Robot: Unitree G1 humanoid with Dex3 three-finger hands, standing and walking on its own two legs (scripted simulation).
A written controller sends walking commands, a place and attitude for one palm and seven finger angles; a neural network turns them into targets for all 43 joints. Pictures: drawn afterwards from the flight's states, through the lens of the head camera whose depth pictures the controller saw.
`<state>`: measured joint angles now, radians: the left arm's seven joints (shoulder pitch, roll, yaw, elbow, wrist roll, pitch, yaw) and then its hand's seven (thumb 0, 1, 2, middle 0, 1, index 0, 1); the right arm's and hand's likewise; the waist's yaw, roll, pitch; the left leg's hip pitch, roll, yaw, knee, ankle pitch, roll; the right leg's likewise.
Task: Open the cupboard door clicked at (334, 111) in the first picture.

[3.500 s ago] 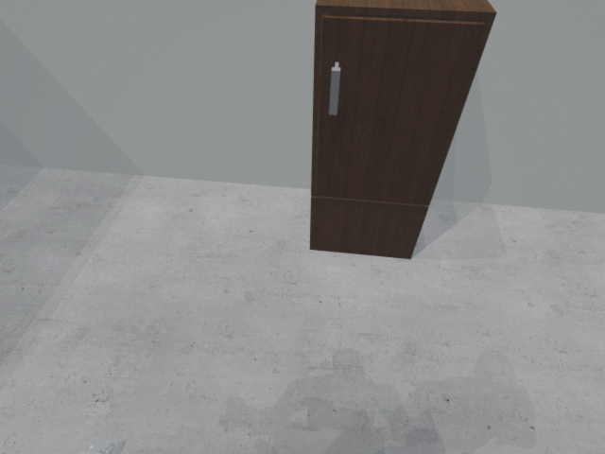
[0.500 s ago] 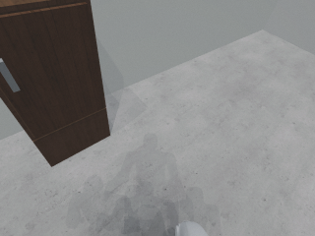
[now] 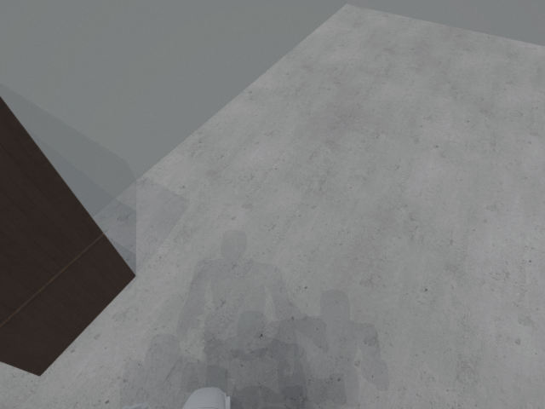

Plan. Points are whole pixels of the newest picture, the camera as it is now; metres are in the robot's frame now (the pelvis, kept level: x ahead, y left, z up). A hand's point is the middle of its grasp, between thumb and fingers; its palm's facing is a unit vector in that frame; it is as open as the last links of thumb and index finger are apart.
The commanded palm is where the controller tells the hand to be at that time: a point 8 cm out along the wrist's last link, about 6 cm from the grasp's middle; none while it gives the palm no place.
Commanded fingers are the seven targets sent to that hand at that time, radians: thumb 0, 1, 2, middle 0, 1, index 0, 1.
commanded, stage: walk to a spot facing it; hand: left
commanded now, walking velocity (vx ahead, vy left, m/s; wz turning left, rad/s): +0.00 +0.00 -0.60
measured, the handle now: out of the picture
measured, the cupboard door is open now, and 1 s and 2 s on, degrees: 0 0 0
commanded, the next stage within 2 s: turn to face it in 1.42 s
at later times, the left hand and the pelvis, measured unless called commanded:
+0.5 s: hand out of the picture +0.12 +0.24 -0.16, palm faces -0.24 -0.95 -0.21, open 7.4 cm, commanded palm none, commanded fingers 0.00 0.90 0.90 -0.20 -0.30 -0.20 -0.30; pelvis +0.00 +0.05 +0.01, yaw -18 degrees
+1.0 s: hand (202, 404) +0.15 +0.13 -0.15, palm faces -0.51 -0.83 -0.23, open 7.4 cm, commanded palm none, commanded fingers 0.00 0.90 0.90 -0.20 -0.30 -0.20 -0.30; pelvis -0.02 +0.01 +0.01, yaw -34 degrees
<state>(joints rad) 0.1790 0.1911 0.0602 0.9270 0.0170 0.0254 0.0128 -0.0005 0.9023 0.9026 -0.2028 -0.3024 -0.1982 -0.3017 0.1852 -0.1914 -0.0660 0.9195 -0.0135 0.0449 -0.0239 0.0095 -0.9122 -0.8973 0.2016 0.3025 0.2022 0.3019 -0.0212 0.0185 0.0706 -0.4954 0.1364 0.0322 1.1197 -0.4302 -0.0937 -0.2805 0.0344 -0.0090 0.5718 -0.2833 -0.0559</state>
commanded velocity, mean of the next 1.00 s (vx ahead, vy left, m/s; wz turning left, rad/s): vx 0.05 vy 0.00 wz -0.60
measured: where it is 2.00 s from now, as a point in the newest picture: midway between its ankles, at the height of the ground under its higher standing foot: outside the picture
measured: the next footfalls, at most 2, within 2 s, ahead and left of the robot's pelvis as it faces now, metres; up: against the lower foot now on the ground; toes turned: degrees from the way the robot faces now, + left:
left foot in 0.22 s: +0.09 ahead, +0.16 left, +0.00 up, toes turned -4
right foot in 0.64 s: -0.03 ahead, -0.09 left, +0.00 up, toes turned -30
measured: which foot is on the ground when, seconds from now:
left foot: up 0.00-0.20, down 0.22-0.64, up 0.66-1.00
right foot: down 0.00-0.22, up 0.24-0.62, down 0.64-1.00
